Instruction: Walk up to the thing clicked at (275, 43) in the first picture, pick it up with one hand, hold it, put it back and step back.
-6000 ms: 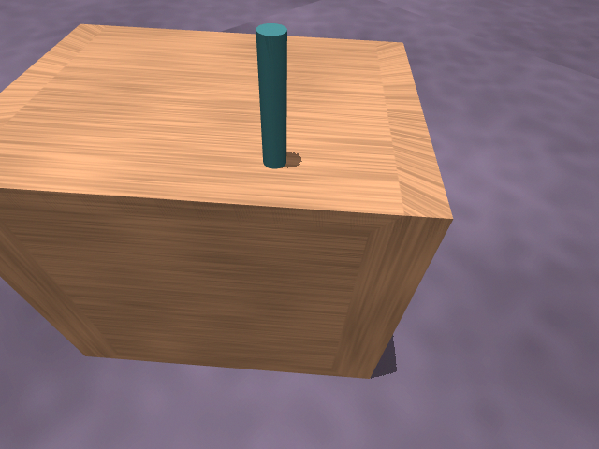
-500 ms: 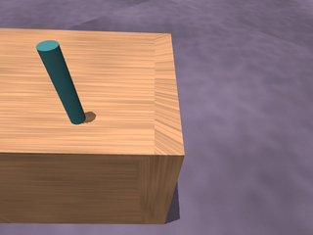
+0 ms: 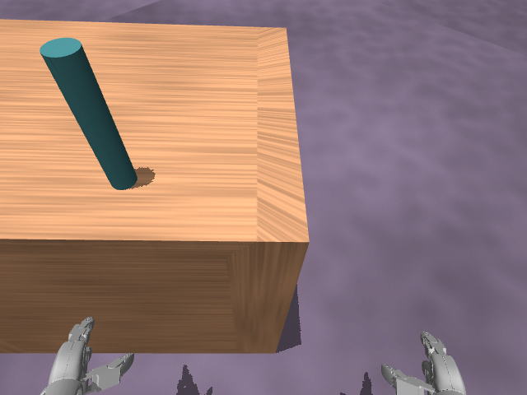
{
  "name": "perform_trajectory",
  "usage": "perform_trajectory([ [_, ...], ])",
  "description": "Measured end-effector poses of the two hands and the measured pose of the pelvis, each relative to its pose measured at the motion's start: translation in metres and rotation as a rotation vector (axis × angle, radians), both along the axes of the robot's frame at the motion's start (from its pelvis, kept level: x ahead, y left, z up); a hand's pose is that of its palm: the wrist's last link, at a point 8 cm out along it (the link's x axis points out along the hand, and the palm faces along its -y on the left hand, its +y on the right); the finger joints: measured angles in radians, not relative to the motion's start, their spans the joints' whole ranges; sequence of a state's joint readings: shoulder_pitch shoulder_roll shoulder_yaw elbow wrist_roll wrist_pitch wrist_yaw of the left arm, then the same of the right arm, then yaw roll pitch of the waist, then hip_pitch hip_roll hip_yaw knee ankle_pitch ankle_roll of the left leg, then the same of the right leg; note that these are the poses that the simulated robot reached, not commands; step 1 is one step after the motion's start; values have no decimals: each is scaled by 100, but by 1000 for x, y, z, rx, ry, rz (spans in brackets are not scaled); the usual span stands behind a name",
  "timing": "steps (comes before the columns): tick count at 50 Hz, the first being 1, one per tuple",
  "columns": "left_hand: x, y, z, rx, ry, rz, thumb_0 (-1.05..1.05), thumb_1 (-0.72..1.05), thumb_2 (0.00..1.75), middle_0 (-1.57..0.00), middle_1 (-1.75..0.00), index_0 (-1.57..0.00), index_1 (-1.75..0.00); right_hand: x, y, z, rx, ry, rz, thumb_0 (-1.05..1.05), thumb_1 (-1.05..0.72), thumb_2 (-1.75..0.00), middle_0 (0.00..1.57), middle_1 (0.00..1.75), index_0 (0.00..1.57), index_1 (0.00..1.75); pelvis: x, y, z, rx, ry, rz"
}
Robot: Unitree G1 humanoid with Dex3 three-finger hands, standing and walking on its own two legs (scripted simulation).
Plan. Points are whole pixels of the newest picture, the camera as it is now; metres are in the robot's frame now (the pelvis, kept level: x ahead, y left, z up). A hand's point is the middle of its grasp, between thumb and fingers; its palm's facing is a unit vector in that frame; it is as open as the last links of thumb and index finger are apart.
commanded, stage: rise first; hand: left
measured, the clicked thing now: (98, 127) +0.45 +0.26 +0.14
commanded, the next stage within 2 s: go down in 1.84 s
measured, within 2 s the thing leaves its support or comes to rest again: neither
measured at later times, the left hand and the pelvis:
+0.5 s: hand (69, 329) +0.20 +0.25 +0.03, palm faces +0.29 -0.88 -0.37, open 17.3 cm; pelvis +0.01 +0.00 +0.00, yaw +0 degrees
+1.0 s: hand (24, 316) +0.19 +0.25 +0.13, palm faces +0.37 -0.82 -0.44, open 17.5 cm; pelvis +0.01 -0.02 +0.00, yaw +1 degrees
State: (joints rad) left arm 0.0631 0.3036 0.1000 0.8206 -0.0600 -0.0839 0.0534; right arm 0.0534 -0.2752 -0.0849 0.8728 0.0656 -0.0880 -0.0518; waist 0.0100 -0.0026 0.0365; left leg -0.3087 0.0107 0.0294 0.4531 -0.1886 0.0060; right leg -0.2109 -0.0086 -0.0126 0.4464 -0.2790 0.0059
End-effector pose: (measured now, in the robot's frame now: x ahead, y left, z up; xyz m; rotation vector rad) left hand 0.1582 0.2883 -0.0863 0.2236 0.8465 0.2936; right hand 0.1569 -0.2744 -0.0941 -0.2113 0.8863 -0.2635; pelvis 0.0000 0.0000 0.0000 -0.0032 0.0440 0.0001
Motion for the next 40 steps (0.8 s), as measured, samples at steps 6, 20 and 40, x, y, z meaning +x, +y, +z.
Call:
perform_trajectory([
  [6,7,3,25,32,-107,17,0,19,25,-7,-7,-8,-6,-2,6,6,20,-29,3,0,-13,-26,6,7,7,7,7,-2,1,4,-7,-9],
  [20,10,9,116,171,-438,-21,-1,-40,2,-4,-4,-4,-3,11,38,15,77,-147,95,-1,45,-3,5,5,6,5,12,-3,3,5,-66,-5],
  [40,0,0,208,324,-747,-126,-1,-53,0,-5,-5,-5,-4,5,13,11,53,-133,79,-1,52,-1,5,5,6,5,9,-11,3,11,-105,7],
])
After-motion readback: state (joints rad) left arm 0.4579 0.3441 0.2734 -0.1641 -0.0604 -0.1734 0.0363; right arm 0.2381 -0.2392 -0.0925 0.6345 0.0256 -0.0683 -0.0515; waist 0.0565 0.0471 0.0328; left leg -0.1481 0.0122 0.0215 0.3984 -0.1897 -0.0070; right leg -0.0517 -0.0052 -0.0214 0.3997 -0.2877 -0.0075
